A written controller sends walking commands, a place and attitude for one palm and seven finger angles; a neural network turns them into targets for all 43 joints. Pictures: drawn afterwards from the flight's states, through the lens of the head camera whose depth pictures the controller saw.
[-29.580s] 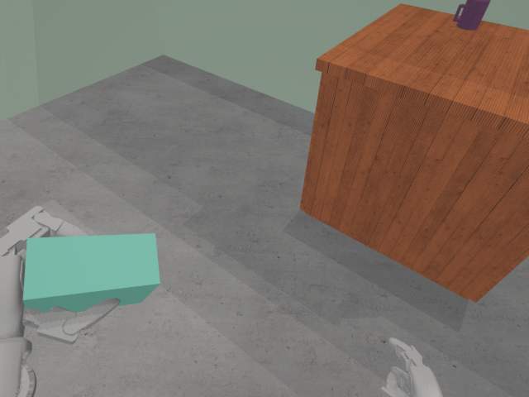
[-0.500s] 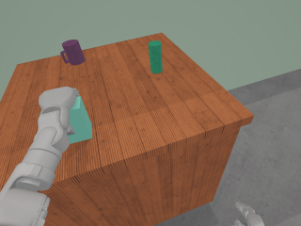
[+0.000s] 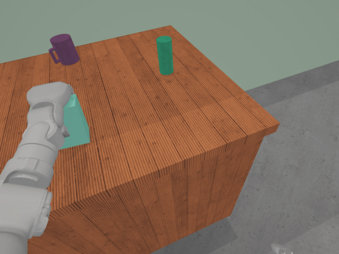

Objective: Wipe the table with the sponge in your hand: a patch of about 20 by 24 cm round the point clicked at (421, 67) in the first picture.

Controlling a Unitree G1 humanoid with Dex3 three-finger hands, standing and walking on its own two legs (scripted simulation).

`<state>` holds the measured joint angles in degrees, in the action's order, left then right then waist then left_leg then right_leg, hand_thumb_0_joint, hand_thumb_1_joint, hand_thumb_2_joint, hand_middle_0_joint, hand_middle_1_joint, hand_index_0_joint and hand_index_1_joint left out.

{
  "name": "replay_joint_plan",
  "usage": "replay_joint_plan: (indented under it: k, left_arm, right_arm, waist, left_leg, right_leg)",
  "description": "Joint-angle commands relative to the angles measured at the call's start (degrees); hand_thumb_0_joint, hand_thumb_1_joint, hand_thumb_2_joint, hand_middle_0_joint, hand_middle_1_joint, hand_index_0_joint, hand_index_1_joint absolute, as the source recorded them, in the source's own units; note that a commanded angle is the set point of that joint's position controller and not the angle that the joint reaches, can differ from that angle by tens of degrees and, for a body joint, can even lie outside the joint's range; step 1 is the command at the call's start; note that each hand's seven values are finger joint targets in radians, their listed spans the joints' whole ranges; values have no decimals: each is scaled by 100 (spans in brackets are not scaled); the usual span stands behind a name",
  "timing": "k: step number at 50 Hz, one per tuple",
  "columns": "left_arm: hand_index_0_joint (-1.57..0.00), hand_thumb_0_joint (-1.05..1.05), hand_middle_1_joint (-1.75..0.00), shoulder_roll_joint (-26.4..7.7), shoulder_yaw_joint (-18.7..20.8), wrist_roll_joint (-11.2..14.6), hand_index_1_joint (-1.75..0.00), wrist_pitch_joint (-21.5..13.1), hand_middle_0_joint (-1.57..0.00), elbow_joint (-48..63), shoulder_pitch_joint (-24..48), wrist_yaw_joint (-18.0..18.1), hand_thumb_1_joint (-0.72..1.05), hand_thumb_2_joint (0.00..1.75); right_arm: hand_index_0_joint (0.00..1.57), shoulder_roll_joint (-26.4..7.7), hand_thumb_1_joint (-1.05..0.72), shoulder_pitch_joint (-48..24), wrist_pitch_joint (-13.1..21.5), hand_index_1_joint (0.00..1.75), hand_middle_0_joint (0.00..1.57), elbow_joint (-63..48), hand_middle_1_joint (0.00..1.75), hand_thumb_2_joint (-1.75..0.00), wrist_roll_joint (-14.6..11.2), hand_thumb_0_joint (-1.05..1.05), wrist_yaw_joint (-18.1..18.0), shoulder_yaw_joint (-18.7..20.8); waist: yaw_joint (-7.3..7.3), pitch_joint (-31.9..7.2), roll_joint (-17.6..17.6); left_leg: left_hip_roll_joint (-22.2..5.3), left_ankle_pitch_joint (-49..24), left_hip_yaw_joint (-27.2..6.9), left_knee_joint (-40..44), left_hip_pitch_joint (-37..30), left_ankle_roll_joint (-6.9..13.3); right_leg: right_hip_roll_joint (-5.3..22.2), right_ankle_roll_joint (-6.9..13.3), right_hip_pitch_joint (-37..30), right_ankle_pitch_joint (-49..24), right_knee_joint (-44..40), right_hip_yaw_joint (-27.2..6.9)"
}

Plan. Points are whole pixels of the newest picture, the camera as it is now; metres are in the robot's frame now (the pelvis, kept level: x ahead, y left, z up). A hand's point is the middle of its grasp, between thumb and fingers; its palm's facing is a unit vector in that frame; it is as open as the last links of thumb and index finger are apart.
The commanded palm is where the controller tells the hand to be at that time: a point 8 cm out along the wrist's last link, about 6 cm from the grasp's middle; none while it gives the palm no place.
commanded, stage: wipe forward along the middle lane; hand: left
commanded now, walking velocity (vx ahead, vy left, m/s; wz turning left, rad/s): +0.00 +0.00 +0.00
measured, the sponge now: (65, 129) +0.40 +0.30 +0.09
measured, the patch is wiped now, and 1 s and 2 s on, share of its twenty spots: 1.00 1.00 1.00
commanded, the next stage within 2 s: slide back across to the first lane in 0.08 s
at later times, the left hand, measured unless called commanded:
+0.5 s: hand (47, 107) +0.43 +0.34 +0.14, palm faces -0.04 -0.02 -1.00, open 9.9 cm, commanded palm +0.40 +0.34 +0.20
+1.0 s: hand (17, 119) +0.39 +0.39 +0.14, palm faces -0.06 -0.02 -1.00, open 9.9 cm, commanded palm +0.36 +0.37 +0.20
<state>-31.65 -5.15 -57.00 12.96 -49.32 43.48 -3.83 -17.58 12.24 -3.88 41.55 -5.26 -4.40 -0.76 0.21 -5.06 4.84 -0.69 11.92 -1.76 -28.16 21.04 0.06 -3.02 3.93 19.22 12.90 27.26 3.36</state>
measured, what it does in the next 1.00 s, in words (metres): shifts its weight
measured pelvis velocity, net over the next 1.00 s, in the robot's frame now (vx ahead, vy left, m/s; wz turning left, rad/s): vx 0.04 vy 0.05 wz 0.02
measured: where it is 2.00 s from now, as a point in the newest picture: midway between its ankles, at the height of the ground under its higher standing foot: outside the picture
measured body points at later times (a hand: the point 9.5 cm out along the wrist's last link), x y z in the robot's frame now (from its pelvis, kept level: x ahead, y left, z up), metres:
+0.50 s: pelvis +0.02 +0.03 +0.00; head +0.03 +0.01 +0.45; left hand +0.43 +0.33 +0.20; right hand +0.14 -0.24 -0.12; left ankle +0.03 +0.13 -0.74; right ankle +0.01 -0.07 -0.74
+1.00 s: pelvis +0.04 +0.05 +0.01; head +0.05 +0.03 +0.46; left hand +0.39 +0.39 +0.20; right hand +0.24 -0.18 -0.10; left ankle +0.03 +0.13 -0.74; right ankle +0.01 -0.07 -0.74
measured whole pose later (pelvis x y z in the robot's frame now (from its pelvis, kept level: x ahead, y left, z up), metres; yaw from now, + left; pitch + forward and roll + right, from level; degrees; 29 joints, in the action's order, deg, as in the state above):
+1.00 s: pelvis +0.04 +0.05 +0.01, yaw +1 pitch +4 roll -1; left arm -35.5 -0.3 -55.6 14.2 -27.4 29.7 -9.3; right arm -16.3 6.9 -4.6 36.4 -4.2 -2.4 -1.9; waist -3.5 -3.1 4.6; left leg 2.7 13.3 -1.5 -25.3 15.7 3.2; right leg 0.2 0.3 12.0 13.0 21.2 3.0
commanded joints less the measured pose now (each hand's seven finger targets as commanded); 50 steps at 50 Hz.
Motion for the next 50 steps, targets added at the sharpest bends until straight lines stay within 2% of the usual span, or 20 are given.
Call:
replay_joint_plan:
  k: [1, 3, 5, 6, 9, 11, 14, 16, 17, 19, 21, 28, 33, 35, 36, 39, 41, 46, 48, 50]
  left_arm:
    - [-120, 0, -160, -1618, 448, -139, -160, -74, -120, 377, 2011, 145, 10, 130]
    - [-120, 0, -160, -1603, 398, -195, -160, -90, -120, 130, 2012, 155, 10, 130]
    - [-120, 0, -160, -1553, 366, -221, -160, -109, -120, 78, 1996, 158, 10, 130]
    - [-120, 0, -160, -1530, 377, -184, -160, -165, -120, 211, 2099, 142, 10, 130]
    - [-120, 0, -160, -1589, 494, -175, -160, -184, -120, 162, 1758, 181, 10, 130]
    - [-120, 0, -160, -1864, 769, -139, -160, -231, -120, 405, 1642, 179, 10, 130]
    - [-120, 0, -160, -1856, 762, -140, -160, -180, -120, 621, 1417, 212, 10, 130]
    - [-120, 0, -160, -2010, 930, -114, -160, -160, -120, 962, 1400, 227, 10, 130]
    - [-120, 0, -160, -2142, 1035, -139, -160, -103, -120, 1005, 1233, 246, 10, 130]
    - [-120, 0, -160, -2081, 957, -113, -160, 16, -120, 1011, 1258, 245, 10, 130]
    - [-120, 0, -160, -2262, 1089, -88, -160, 47, -120, 1334, 1444, 226, 10, 130]
    - [-120, 0, -160, -2035, 952, -24, -160, 167, -120, 2259, 1256, 34, 10, 130]
    - [-120, 0, -160, -1695, 761, 5, -160, 173, -120, 2764, 957, -125, 10, 130]
    - [-120, 0, -160, -1733, 767, 9, -160, 211, -120, 2866, 1097, -149, 10, 130]
    - [-120, 0, -160, -1867, 879, 54, -160, 198, -120, 2944, 1197, -171, 10, 130]
    - [-120, 0, -160, -1953, 893, -66, -160, 236, -120, 2816, 1278, -190, 10, 130]
    - [-120, 0, -160, -2177, 1078, -52, -160, 196, -120, 2934, 1261, -232, 10, 130]
    - [-120, 0, -160, -2186, 1191, 15, -160, 68, -120, 3171, 881, -384, 10, 130]
    - [-120, 0, -160, -1716, 879, 67, -160, 63, -120, 3265, 463, -448, 10, 130]
    - [-120, 0, -160, -1586, 823, 139, -160, 10, -120, 3722, 233, -459, 10, 130]
  right_arm:
    - [20, -736, -90, -235, 209, 30, 20, -725, 30, -90, 26, 0, -25, 262]
    - [20, -757, -90, -152, 182, 30, 20, -678, 30, -90, 27, 0, -25, 272]
    - [20, -766, -90, -107, 169, 30, 20, -669, 30, -90, 28, 0, -11, 277]
    - [20, -749, -90, -121, 182, 30, 20, -708, 30, -90, 31, 0, -4, 284]
    - [20, -781, -90, -32, 134, 30, 20, -692, 30, -90, 47, 0, 8, 328]
    - [20, -787, -90, -106, 97, 30, 20, -744, 30, -90, 56, 0, 24, 325]
    - [20, -785, -90, -212, 48, 30, 20, -794, 30, -90, 30, 0, 57, 326]
    - [20, -773, -90, -349, 60, 30, 20, -873, 30, -90, 34, 0, 72, 317]
    - [20, -800, -90, -321, 42, 30, 20, -860, 30, -90, 35, 0, 78, 329]
    - [20, -790, -90, -421, 45, 30, 20, -872, 30, -90, 13, 0, 78, 303]
    - [20, -779, -90, -581, 85, 30, 20, -913, 30, -90, 11, 0, 83, 283]
    - [20, -704, -90, -740, 165, 30, 20, -1110, 30, -90, 24, 0, 128, 284]
    - [20, -678, -90, -809, 179, 30, 20, -1171, 30, -90, 42, 0, 158, 270]
    - [20, -681, -90, -848, 167, 30, 20, -1166, 30, -90, 50, 0, 158, 247]
    - [20, -674, -90, -912, 184, 30, 20, -1192, 30, -90, 50, 0, 140, 214]
    - [20, -701, -90, -860, 155, 30, 20, -1085, 30, -90, 74, 0, 125, 215]
    - [20, -709, -90, -922, 165, 30, 20, -1144, 30, -90, 99, 0, 115, 181]
    - [20, -689, -90, -930, 139, 30, 20, -1214, 30, -90, 122, 0, 146, 170]
    - [20, -652, -90, -906, 139, 30, 20, -1247, 30, -90, 107, 0, 178, 204]
    - [20, -635, -90, -968, 145, 30, 20, -1327, 30, -90, 112, 0, 216, 215]
  waist:
    - [60, -1172, -695]
    - [136, -1004, -850]
    - [136, -1014, -749]
    - [103, -1146, -640]
    - [73, -1318, -840]
    - [-67, -1528, -676]
    - [-81, -1268, -631]
    - [-174, -1343, -480]
    - [-195, -1411, -600]
    - [-157, -1128, -656]
    - [-236, -1225, -342]
    - [-260, -1569, -170]
    - [-230, -1495, -38]
    - [-201, -1434, -122]
    - [-232, -1390, 12]
    - [-199, -1448, -89]
    - [-279, -1553, 74]
    - [-301, -1653, 94]
    - [-256, -1550, 6]
    - [-293, -1636, 40]
  left_leg:
    - [299, -213, 201, 226, -87, 300]
    - [286, -129, 227, 207, -19, 318]
    - [277, -172, 228, 221, -45, 311]
    - [279, -291, 213, 242, -99, 309]
    - [277, -464, 277, 165, -137, 331]
    - [283, -708, 243, 219, -206, 326]
    - [279, -668, 291, 280, -278, 348]
    - [282, -912, 234, 339, -410, 356]
    - [286, -955, 227, 341, -468, 369]
    - [275, -793, 232, 410, -450, 367]
    - [270, -977, 178, 486, -617, 356]
    - [228, -1630, 27, 409, -1227, 365]
    - [159, -2167, -103, 347, -1601, 326]
    - [148, -2106, -126, 356, -1609, 306]
    - [140, -2151, -178, 406, -1582, 286]
    - [167, -2191, -143, 357, -1629, 267]
    - [172, -2419, -169, 366, -1637, 246]
    - [143, -2944, -218, 284, -1754, 239]
    - [97, -2950, -262, 259, -1886, 238]
    - [81, -3097, -297, 219, -2014, 235]
  right_leg:
    - [269, -185, -775, -651, -631, -589]
    - [258, -220, -664, -607, -657, -582]
    - [243, -203, -593, -645, -649, -546]
    - [251, -177, -666, -810, -626, -529]
    - [258, -201, -883, -1172, -580, -555]
    - [266, -154, -1119, -1491, -508, -518]
    - [246, -165, -1071, -1354, -569, -485]
    - [227, -107, -1158, -1484, -546, -431]
    - [197, -121, -1232, -1459, -528, -392]
    - [196, -136, -1101, -1182, -626, -373]
    - [188, -80, -1118, -1175, -620, -345]
    - [126, -18, -1150, -1430, -556, -204]
    - [92, 21, -894, -1514, -551, -129]
    - [91, 27, -861, -1458, -574, -106]
    - [97, 61, -869, -1419, -592, -106]
    - [95, 60, -894, -1504, -581, -96]
    - [112, 102, -1044, -1643, -583, -115]
    - [118, 85, -1137, -1906, -568, -102]
    - [107, 32, -931, -1706, -591, -53]
    - [103, 29, -925, -1722, -591, -67]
